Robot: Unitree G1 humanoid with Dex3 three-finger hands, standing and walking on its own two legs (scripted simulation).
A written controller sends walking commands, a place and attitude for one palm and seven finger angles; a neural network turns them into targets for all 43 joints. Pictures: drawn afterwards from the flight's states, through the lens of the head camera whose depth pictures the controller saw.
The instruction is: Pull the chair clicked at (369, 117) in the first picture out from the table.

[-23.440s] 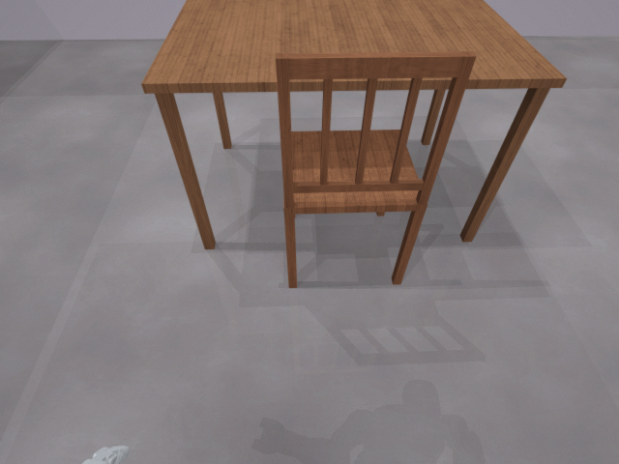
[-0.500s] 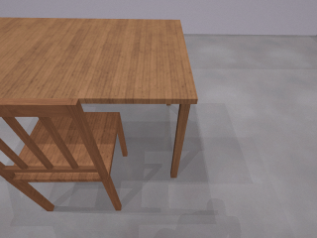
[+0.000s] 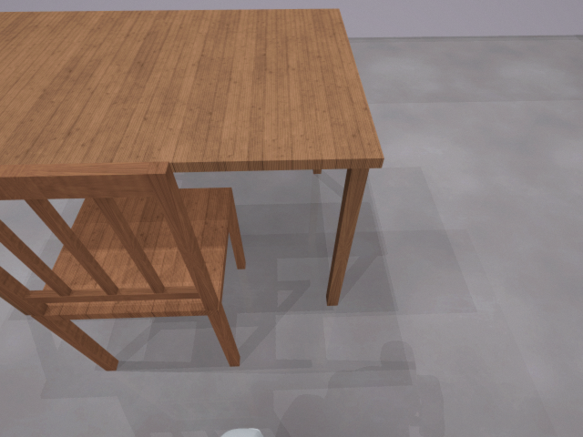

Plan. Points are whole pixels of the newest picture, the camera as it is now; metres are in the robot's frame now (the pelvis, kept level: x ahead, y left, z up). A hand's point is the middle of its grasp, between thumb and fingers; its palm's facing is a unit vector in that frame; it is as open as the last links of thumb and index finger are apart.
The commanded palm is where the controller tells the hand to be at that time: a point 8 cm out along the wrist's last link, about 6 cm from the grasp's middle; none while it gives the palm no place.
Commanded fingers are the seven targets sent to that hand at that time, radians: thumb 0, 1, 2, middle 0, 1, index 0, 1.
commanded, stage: come to a stop and stand still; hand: left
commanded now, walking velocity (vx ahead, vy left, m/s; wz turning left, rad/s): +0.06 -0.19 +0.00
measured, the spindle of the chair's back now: (79, 251) +0.41 +0.44 -0.08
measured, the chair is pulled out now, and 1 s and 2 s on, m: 0.00 0.00 0.00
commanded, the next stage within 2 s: look again from close up in 1.28 s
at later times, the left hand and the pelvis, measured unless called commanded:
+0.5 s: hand out of the picture +0.03 +0.22 -0.16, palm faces -0.08 -0.98 -0.18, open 7.4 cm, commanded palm none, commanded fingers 0.00 0.90 0.90 -0.20 -0.30 -0.20 -0.30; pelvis -0.04 +0.04 +0.01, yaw -2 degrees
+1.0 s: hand out of the picture -0.03 +0.16 -0.18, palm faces +0.02 -0.99 -0.10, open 7.4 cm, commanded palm none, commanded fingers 0.00 0.90 0.90 -0.20 -0.30 -0.20 -0.30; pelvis -0.01 +0.02 +0.00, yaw -1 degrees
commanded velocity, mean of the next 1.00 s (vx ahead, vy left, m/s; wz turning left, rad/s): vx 0.05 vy -0.09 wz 0.00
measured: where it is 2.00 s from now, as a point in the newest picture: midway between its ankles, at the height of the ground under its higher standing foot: outside the picture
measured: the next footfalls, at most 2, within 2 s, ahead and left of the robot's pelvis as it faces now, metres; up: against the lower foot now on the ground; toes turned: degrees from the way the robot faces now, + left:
left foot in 0.04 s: +0.04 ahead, +0.11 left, +0.00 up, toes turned +2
right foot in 0.62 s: -0.04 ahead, -0.09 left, +0.00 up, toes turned -4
